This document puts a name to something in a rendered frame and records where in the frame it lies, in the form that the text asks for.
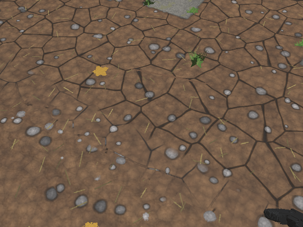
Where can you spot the robot right hand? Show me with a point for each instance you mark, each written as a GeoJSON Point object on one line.
{"type": "Point", "coordinates": [292, 218]}

